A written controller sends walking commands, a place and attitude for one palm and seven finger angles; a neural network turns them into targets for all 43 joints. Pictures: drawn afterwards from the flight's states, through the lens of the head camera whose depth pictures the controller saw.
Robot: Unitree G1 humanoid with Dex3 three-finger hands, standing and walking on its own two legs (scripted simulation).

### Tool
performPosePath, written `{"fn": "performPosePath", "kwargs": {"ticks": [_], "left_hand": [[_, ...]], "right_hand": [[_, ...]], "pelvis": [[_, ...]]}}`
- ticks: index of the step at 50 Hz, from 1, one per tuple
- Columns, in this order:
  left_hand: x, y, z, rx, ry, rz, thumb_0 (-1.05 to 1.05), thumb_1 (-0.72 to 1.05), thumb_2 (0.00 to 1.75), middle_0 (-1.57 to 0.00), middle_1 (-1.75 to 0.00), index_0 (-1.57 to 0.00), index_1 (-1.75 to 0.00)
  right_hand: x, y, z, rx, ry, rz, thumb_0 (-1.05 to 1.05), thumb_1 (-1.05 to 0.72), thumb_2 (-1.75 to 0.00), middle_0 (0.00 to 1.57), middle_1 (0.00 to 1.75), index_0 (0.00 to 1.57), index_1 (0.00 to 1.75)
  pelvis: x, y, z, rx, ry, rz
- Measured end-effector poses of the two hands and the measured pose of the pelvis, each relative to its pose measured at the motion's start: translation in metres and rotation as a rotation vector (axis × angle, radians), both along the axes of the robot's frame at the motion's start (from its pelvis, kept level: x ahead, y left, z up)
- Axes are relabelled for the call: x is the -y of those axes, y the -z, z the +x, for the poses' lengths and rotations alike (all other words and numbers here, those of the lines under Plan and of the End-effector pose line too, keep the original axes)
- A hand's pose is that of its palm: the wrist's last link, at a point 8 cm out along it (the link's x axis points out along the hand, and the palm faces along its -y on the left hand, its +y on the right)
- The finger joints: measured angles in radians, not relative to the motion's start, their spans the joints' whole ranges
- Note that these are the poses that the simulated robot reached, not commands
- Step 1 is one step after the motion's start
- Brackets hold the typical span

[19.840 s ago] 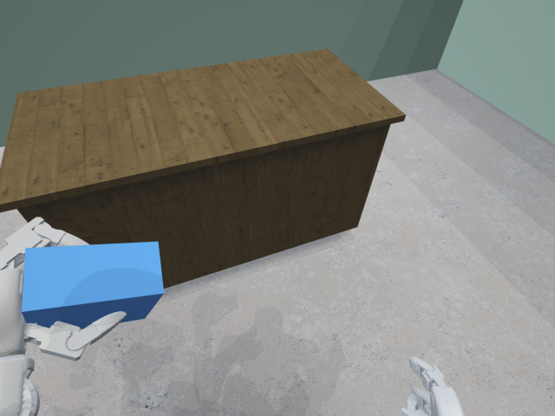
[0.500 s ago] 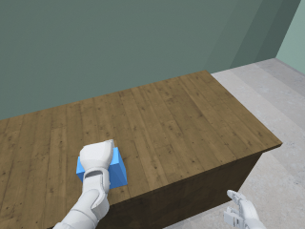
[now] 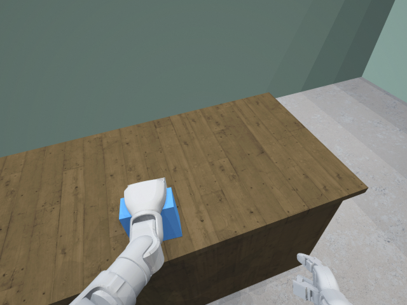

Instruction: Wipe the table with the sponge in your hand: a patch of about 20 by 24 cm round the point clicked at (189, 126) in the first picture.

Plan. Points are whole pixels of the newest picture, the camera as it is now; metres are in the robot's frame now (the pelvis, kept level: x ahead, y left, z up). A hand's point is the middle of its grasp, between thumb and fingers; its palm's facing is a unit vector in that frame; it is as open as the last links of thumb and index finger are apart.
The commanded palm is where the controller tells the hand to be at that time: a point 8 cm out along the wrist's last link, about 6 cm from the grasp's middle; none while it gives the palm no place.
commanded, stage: wipe forward along the third lane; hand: left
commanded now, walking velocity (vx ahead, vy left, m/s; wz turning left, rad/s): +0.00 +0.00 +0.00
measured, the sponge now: (154, 222) +0.31 +0.17 -0.05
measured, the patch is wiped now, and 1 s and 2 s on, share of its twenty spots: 0.70 0.95 1.00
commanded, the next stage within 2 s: wipe back along the third lane in 1.52 s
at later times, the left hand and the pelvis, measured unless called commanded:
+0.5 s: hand (151, 194) +0.36 +0.18 -0.01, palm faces -0.09 -0.01 -1.00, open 9.9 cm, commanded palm +0.34 +0.18 +0.02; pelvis -0.01 +0.00 -0.01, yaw -1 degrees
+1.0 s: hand (147, 180) +0.40 +0.20 -0.01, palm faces -0.10 +0.01 -1.00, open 9.9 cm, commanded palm +0.39 +0.20 +0.02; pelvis -0.01 +0.01 -0.01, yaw -1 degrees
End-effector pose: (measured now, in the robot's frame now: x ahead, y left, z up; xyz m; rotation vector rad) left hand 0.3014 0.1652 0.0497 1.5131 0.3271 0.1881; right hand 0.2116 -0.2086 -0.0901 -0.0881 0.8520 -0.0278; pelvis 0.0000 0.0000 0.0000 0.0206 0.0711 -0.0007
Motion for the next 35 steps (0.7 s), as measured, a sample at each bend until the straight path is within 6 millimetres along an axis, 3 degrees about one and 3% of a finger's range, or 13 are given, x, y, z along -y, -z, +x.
{"fn": "performPosePath", "kwargs": {"ticks": [20, 35], "left_hand": [[-0.007, 0.001, 0.033, -0.005, -0.044, 0.035, 0.00, -0.48, 1.05, -0.76, -1.37, -0.75, -1.37], [-0.021, 0.001, 0.064, -0.017, -0.053, 0.049, 0.00, -0.49, 1.05, -0.76, -1.36, -0.76, -1.36]], "right_hand": [[0.030, 0.020, -0.054, -0.116, 0.098, -0.071, 0.01, -0.91, -0.90, 0.20, 0.30, 0.20, 0.30], [0.038, 0.037, -0.097, -0.203, 0.151, -0.087, 0.01, -0.91, -0.90, 0.20, 0.30, 0.20, 0.30]], "pelvis": [[0.004, 0.003, -0.011, -0.062, 0.012, 0.003], [0.001, 0.007, -0.014, -0.116, 0.019, -0.001]]}}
